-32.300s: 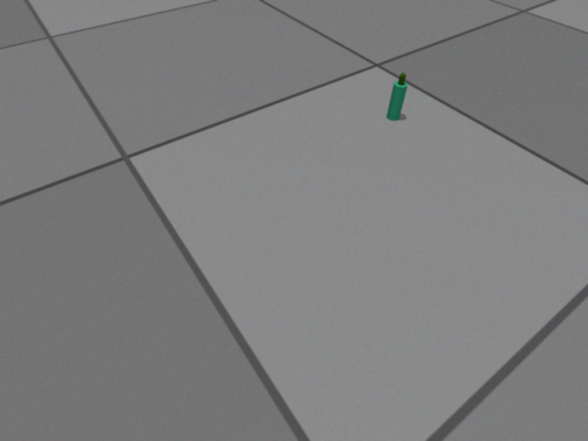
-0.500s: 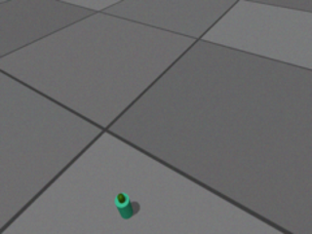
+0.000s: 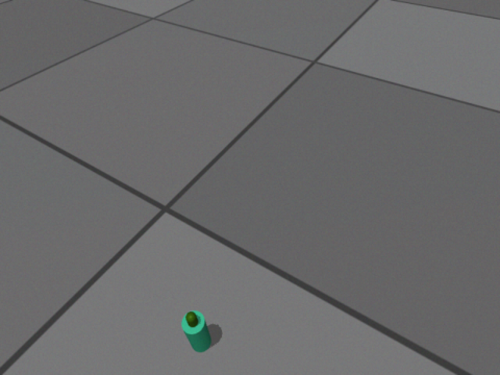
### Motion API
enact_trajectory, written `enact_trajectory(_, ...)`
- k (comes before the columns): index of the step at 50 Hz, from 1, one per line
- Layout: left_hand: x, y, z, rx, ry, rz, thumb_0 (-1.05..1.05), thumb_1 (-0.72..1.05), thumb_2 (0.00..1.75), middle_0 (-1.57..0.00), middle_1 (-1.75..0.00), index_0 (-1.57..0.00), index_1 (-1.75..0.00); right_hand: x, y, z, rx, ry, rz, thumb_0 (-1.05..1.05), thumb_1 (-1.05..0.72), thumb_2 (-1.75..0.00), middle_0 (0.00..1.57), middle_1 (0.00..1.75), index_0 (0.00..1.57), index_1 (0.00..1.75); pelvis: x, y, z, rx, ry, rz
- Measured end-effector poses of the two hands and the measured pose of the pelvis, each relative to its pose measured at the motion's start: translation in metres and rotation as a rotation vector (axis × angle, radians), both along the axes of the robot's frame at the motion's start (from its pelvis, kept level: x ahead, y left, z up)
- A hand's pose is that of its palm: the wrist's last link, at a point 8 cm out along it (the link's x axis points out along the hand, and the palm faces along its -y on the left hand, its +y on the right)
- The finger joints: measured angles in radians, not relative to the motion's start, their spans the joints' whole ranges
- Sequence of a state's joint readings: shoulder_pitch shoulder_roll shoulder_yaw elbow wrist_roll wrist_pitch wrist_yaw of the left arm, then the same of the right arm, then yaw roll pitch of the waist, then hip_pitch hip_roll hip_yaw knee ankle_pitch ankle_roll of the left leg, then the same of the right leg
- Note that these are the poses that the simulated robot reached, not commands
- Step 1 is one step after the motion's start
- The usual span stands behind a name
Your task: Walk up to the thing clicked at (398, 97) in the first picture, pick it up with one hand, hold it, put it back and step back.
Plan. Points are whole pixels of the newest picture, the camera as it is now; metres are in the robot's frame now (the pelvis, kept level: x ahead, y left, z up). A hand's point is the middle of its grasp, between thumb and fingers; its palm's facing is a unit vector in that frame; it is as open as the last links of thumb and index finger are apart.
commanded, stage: stand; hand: left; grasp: from the side
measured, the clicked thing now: (196, 329) +0.40 +0.21 -0.64
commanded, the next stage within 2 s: step back in 0.34 s
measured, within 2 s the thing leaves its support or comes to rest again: neither
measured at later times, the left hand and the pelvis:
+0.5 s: hand out of the picture +0.08 +0.26 -0.16, palm faces +0.00 -0.93 -0.37, open 7.4 cm; pelvis -0.02 +0.00 -0.01, yaw +0 degrees
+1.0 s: hand out of the picture +0.02 +0.30 -0.18, palm faces -0.10 -0.93 -0.36, open 7.4 cm; pelvis -0.11 +0.04 -0.02, yaw -4 degrees
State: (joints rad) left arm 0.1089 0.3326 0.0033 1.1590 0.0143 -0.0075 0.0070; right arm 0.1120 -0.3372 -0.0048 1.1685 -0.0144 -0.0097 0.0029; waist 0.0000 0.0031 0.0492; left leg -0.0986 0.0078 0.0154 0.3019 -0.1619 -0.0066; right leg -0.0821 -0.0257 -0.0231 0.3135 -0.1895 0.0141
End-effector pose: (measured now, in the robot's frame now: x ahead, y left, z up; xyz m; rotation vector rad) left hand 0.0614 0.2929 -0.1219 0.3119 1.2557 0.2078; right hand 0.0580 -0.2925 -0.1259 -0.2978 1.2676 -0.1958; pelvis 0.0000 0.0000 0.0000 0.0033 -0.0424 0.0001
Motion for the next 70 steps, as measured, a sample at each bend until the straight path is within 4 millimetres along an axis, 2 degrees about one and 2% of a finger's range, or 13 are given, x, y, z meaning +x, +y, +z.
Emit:
enact_trajectory(7, -0.001, -0.001, 0.000, 0.000, 0.010, 0.001, 0.00, 0.90, 0.90, -0.20, -0.30, -0.20, -0.30, -0.001, -0.001, -0.001, 0.001, 0.010, -0.001, 0.01, -0.90, -0.90, 0.20, 0.30, 0.21, 0.30, 0.002, -0.001, 0.000, 0.000, 0.002, -0.001)
enact_trajectory(18, 0.009, -0.003, 0.000, -0.004, -0.011, 0.001, 0.00, 0.90, 0.90, -0.20, -0.30, -0.20, -0.30, 0.008, -0.004, 0.001, -0.001, -0.004, 0.003, 0.01, -0.90, -0.90, 0.20, 0.30, 0.21, 0.30, 0.005, -0.003, -0.001, -0.001, 0.008, 0.000)
enact_trajectory(27, 0.010, 0.017, -0.006, 0.038, -0.042, -0.005, 0.00, 0.90, 0.90, -0.20, -0.30, -0.20, -0.30, 0.010, -0.016, -0.002, -0.039, -0.031, 0.004, 0.01, -0.90, -0.90, 0.20, 0.30, 0.21, 0.30, -0.024, 0.001, -0.013, -0.013, 0.015, 0.001)
enact_trajectory(33, 0.012, 0.038, -0.016, 0.043, -0.078, -0.043, 0.00, 0.90, 0.90, -0.20, -0.30, -0.20, -0.30, -0.012, -0.010, -0.004, -0.077, -0.028, 0.001, 0.01, -0.90, -0.90, 0.20, 0.30, 0.21, 0.30, -0.043, 0.020, -0.025, -0.012, 0.009, 0.002)
enact_trajectory(36, 0.018, 0.051, -0.025, 0.038, -0.109, -0.051, 0.00, 0.90, 0.90, -0.20, -0.30, -0.20, -0.30, -0.034, -0.001, -0.004, -0.096, -0.017, -0.006, 0.01, -0.90, -0.90, 0.20, 0.30, 0.20, 0.30, -0.051, 0.032, -0.033, -0.014, 0.015, 0.002)
enact_trajectory(40, 0.017, 0.053, -0.024, 0.032, -0.126, -0.057, 0.00, 0.90, 0.90, -0.20, -0.30, -0.20, -0.30, -0.068, 0.015, 0.003, -0.099, 0.032, -0.006, 0.01, -0.90, -0.90, 0.20, 0.30, 0.21, 0.30, -0.066, 0.037, -0.025, -0.028, 0.009, -0.001)
enact_trajectory(44, -0.001, 0.049, -0.021, 0.012, -0.105, -0.078, 0.00, 0.90, 0.90, -0.20, -0.30, -0.20, -0.30, -0.089, 0.022, 0.009, -0.103, 0.045, -0.020, 0.01, -0.90, -0.90, 0.20, 0.30, 0.21, 0.30, -0.080, 0.040, -0.017, -0.032, 0.022, -0.022)
enact_trajectory(50, -0.044, 0.046, -0.024, 0.020, -0.039, -0.105, 0.00, 0.90, 0.90, -0.20, -0.30, -0.20, -0.30, -0.100, 0.022, 0.006, -0.095, -0.046, -0.036, 0.01, -0.90, -0.90, 0.20, 0.30, 0.21, 0.30, -0.105, 0.038, -0.020, -0.021, 0.015, -0.063)
enact_trajectory(58, -0.098, 0.028, -0.021, 0.057, -0.050, -0.119, 0.00, 0.90, 0.90, -0.20, -0.30, -0.20, -0.30, -0.128, -0.004, -0.016, -0.058, -0.133, -0.035, 0.01, -0.90, -0.90, 0.20, 0.30, 0.21, 0.30, -0.155, 0.018, -0.036, -0.015, -0.016, -0.099)
enact_trajectory(61, -0.126, 0.019, -0.009, 0.057, -0.062, -0.111, 0.00, 0.90, 0.90, -0.20, -0.30, -0.20, -0.30, -0.144, -0.011, -0.019, -0.045, -0.130, -0.052, 0.01, -0.90, -0.90, 0.20, 0.30, 0.21, 0.30, -0.170, 0.012, -0.032, -0.013, -0.025, -0.083)
enact_trajectory(64, -0.148, 0.017, 0.004, 0.069, -0.067, -0.091, 0.00, 0.90, 0.90, -0.20, -0.30, -0.20, -0.30, -0.164, -0.015, -0.012, -0.032, -0.116, -0.056, 0.01, -0.90, -0.90, 0.20, 0.30, 0.21, 0.30, -0.183, 0.009, -0.022, 0.030, -0.021, -0.092)
enact_trajectory(70, -0.161, 0.020, 0.016, 0.087, -0.132, -0.090, 0.00, 0.90, 0.90, -0.21, -0.30, -0.20, -0.30, -0.215, -0.019, -0.009, -0.059, -0.039, -0.027, 0.01, -0.90, -0.90, 0.20, 0.30, 0.21, 0.30, -0.216, 0.011, -0.017, 0.022, 0.018, -0.048)
